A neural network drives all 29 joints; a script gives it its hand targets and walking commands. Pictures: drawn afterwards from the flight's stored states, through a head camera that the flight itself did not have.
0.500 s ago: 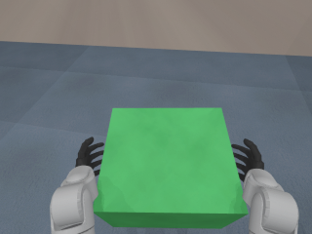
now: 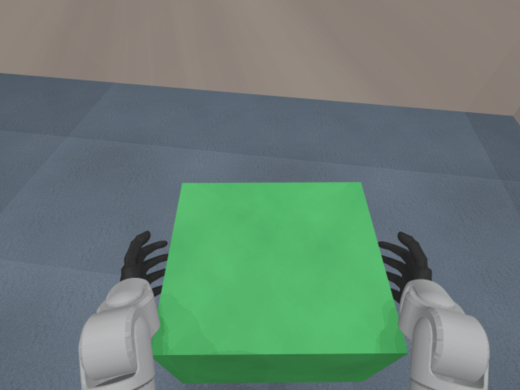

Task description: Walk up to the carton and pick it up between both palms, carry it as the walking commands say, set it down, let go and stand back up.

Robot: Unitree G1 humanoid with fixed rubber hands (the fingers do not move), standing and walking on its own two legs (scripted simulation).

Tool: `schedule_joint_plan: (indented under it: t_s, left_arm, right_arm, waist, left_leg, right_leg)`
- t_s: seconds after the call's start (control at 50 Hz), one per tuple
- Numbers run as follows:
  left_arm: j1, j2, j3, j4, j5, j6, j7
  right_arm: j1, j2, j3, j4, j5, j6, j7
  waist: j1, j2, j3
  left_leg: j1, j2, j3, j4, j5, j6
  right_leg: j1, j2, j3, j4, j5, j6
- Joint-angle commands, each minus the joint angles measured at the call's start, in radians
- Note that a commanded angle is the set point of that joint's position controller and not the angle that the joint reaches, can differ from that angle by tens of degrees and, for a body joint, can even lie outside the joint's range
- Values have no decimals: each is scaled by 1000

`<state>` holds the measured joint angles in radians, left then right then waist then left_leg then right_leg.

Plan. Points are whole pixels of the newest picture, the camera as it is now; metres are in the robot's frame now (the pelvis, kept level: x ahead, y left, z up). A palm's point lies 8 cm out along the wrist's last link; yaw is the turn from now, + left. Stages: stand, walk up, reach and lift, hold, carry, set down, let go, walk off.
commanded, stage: carry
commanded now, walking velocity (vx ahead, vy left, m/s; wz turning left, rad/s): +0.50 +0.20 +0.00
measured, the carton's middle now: (272, 282) +0.30 +0.00 -0.01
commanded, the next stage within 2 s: none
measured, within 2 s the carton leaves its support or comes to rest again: neither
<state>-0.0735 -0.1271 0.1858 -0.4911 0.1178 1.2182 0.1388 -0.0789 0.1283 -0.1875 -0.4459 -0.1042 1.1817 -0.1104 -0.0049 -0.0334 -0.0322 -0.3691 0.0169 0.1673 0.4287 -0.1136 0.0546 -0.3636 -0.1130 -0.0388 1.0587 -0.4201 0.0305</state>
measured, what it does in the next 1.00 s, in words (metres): walks ahead: right foot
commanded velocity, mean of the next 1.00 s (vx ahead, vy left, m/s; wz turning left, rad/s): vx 0.00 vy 0.00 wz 0.00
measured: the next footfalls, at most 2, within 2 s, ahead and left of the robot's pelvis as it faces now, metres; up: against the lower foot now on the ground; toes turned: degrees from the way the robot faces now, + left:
right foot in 0.30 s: +0.30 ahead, -0.05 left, +0.00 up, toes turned +8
left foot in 1.16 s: +0.25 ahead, +0.16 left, +0.00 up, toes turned +6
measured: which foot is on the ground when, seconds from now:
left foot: down 0.00-1.00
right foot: up 0.00-0.28, down 0.30-1.00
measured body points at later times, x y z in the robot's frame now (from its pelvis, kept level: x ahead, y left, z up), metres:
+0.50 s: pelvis +0.20 +0.03 +0.00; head +0.21 +0.02 +0.45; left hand +0.46 +0.23 +0.10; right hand +0.48 -0.14 +0.09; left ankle +0.09 +0.11 -0.73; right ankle +0.25 -0.05 -0.74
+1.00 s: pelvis +0.25 +0.06 -0.01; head +0.25 +0.05 +0.45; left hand +0.50 +0.25 +0.08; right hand +0.51 -0.12 +0.08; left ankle +0.10 +0.11 -0.73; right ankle +0.26 -0.06 -0.74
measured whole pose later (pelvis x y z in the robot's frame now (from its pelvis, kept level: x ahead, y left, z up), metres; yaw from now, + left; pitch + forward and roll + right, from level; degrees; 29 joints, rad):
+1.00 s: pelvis +0.25 +0.06 -0.01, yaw +4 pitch +3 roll -1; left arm -0.06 -0.13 0.17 -0.48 0.12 1.18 0.13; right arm -0.06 0.13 -0.19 -0.47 -0.10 1.17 -0.12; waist -0.04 0.04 -0.07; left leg -0.04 -0.02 0.11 0.48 -0.43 0.05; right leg -0.31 -0.02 -0.12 0.54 -0.26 -0.02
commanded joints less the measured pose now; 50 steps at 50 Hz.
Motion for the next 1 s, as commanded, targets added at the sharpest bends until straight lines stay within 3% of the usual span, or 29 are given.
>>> schedule_joint_plan:
  t_s: [0.0,0.08,0.14,0.2,0.26,0.28,0.3,0.32,0.34,0.36,0.4,0.44,0.48,0.54,0.56,0.62,0.66,0.68,0.74,0.76,0.78,0.8,0.84,0.86,0.88,0.9,0.94,0.96,0.98]
  left_arm:
    - [-499,-946,-862,-108,-442,-28,-261]
    - [-399,-895,-813,-52,-395,-27,-248]
    - [-393,-875,-802,-61,-382,-23,-239]
    - [-404,-853,-791,-70,-380,-18,-234]
    - [-411,-838,-782,-65,-382,-9,-233]
    - [-413,-830,-778,-62,-381,-6,-235]
    - [-413,-820,-770,-57,-380,-2,-238]
    - [-404,-809,-763,-45,-381,0,-240]
    - [-399,-825,-758,-42,-388,-5,-240]
    - [-399,-842,-751,-38,-391,-8,-241]
    - [-397,-853,-744,-36,-389,-8,-242]
    - [-388,-859,-738,-31,-386,-10,-243]
    - [-404,-867,-758,-46,-394,-14,-243]
    - [-399,-866,-772,-55,-394,-22,-238]
    - [-406,-863,-782,-66,-395,-24,-236]
    - [-432,-860,-799,-74,-401,-27,-237]
    - [-440,-858,-801,-77,-403,-30,-240]
    - [-442,-857,-801,-76,-403,-31,-242]
    - [-420,-855,-794,-59,-398,-30,-242]
    - [-416,-854,-790,-54,-398,-27,-241]
    - [-403,-849,-781,-44,-395,-23,-240]
    - [-377,-838,-770,-28,-389,-20,-236]
    - [-373,-822,-761,-25,-373,-20,-228]
    - [-386,-817,-763,-31,-364,-22,-224]
    - [-404,-809,-765,-39,-359,-23,-221]
    - [-415,-810,-765,-43,-359,-25,-221]
    - [-431,-829,-774,-55,-374,-31,-228]
    - [-439,-836,-782,-60,-378,-33,-231]
    - [-443,-836,-785,-61,-378,-35,-233]
  right_arm:
    - [-426,931,781,-106,394,-15,244]
    - [-380,876,788,-103,381,-8,242]
    - [-390,856,784,-107,385,-2,244]
    - [-392,846,780,-107,385,7,242]
    - [-410,833,778,-108,384,18,236]
    - [-407,827,773,-99,380,23,234]
    - [-402,821,771,-90,375,28,231]
    - [-415,812,781,-97,378,35,227]
    - [-430,815,793,-115,386,37,224]
    - [-443,835,809,-126,396,38,224]
    - [-439,859,809,-107,400,37,223]
    - [-426,873,801,-89,395,29,222]
    - [-415,892,790,-78,394,19,226]
    - [-419,879,785,-91,400,9,231]
    - [-415,875,784,-94,402,8,233]
    - [-422,866,775,-95,396,5,235]
    - [-427,861,777,-102,393,3,234]
    - [-423,858,779,-104,391,2,233]
    - [-404,851,784,-102,389,4,232]
    - [-400,853,784,-96,390,6,232]
    - [-401,851,781,-89,391,8,232]
    - [-406,843,773,-81,390,9,233]
    - [-403,828,760,-60,389,6,236]
    - [-406,826,762,-57,396,4,239]
    - [-418,829,770,-64,406,4,241]
    - [-438,834,776,-79,413,2,243]
    - [-471,836,781,-111,414,-3,240]
    - [-469,834,779,-118,407,-4,239]
    - [-465,829,785,-125,404,-4,238]
  waist:
    - [-16,155,-317]
    - [-19,113,-281]
    - [-18,137,-254]
    - [-24,151,-245]
    - [-15,146,-233]
    - [-16,143,-242]
    - [-19,107,-258]
    - [-13,4,-300]
    - [-9,-71,-350]
    - [-7,-126,-355]
    - [-1,-123,-353]
    - [-7,-91,-349]
    - [-18,-35,-338]
    - [-16,98,-342]
    - [-16,135,-343]
    - [-14,152,-307]
    - [-14,113,-311]
    - [-14,75,-321]
    - [-16,-66,-337]
    - [-21,-86,-317]
    - [-24,-77,-295]
    - [-22,-32,-278]
    - [-24,146,-272]
    - [-24,226,-245]
    - [-29,243,-208]
    - [-28,226,-191]
    - [-16,202,-211]
    - [-2,199,-246]
    - [0,129,-277]
  left_leg:
    - [376,260,-291,-244,-17,108]
    - [405,273,-228,-224,336,152]
    - [413,242,-142,-185,605,111]
    - [430,213,-102,-134,698,70]
    - [405,163,-73,-45,657,7]
    - [377,155,-81,-25,613,-17]
    - [329,139,-83,18,516,-41]
    - [223,107,-92,101,387,-65]
    - [158,93,-93,134,164,-79]
    - [103,67,-91,133,-54,-86]
    - [36,54,-109,107,-256,-88]
    - [106,61,-94,-21,-206,-92]
    - [255,87,-82,-128,14,-96]
    - [413,169,-115,-26,615,-77]
    - [438,185,-130,0,755,-63]
    - [440,181,-140,50,904,-42]
    - [383,157,-132,88,799,-45]
    - [329,140,-123,115,676,-51]
    - [153,66,-86,76,84,-79]
    - [141,54,-79,-15,-38,-79]
    - [171,54,-72,-94,-11,-78]
    - [235,70,-73,-133,158,-76]
    - [432,165,-138,-33,805,-64]
    - [515,213,-187,9,1070,-43]
    - [564,231,-204,24,1189,-20]
    - [562,233,-194,39,1237,-10]
    - [492,211,-169,87,1186,-12]
    - [440,194,-151,141,1118,-17]
    - [339,159,-137,215,943,-44]
  right_leg:
    - [-153,-10,28,-96,50,-17]
    - [-164,17,3,-302,139,-8]
    - [-108,62,-45,-457,238,0]
    - [-32,79,-90,-541,327,-6]
    - [106,85,-125,-695,474,-18]
    - [175,55,-96,-702,537,-24]
    - [255,-4,-36,-687,698,-33]
    - [399,-100,66,-617,1016,-101]
    - [492,-170,130,-599,1194,-158]
    - [520,-203,167,-608,1249,-188]
    - [553,-217,189,-619,1189,-202]
    - [500,-183,149,-629,1059,-172]
    - [388,-116,57,-612,942,-110]
    - [227,-35,-11,-540,686,-71]
    - [189,-13,-21,-520,627,-67]
    - [160,29,-49,-544,566,-66]
    - [228,16,-31,-554,680,-82]
    - [280,-10,-4,-546,800,-98]
    - [428,-109,83,-535,1162,-154]
    - [435,-117,78,-527,1172,-155]
    - [409,-102,55,-512,1118,-143]
    - [349,-71,23,-478,969,-125]
    - [120,14,-43,-395,512,-82]
    - [-9,64,-68,-407,215,-68]
    - [-100,94,-83,-418,73,-59]
    - [-104,110,-92,-444,75,-56]
    - [17,112,-90,-531,227,-65]
    - [120,92,-78,-574,374,-79]
    - [245,44,-23,-551,623,-113]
